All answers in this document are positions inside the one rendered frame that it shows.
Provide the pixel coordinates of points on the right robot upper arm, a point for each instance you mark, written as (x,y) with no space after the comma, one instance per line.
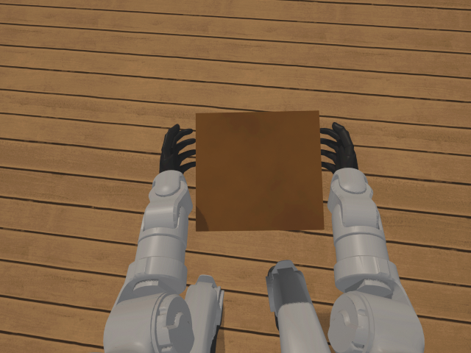
(365,323)

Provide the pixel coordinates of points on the carton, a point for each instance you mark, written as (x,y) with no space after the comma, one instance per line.
(258,171)

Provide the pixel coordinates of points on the robot left forearm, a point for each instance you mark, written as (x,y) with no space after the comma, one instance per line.
(159,264)

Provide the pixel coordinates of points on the robot right thigh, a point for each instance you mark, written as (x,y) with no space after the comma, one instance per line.
(299,327)

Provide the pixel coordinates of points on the robot left thigh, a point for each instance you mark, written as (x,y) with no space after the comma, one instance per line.
(205,304)

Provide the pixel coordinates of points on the robot right forearm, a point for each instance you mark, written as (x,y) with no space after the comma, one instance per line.
(362,260)

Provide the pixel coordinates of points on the left robot upper arm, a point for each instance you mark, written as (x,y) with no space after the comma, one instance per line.
(159,323)

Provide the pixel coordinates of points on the right robot hand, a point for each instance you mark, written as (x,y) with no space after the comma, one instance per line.
(345,156)

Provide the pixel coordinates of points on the robot thigh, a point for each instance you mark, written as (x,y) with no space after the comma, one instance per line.
(205,304)
(299,327)

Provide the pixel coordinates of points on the left robot hand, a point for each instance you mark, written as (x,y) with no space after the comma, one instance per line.
(170,158)

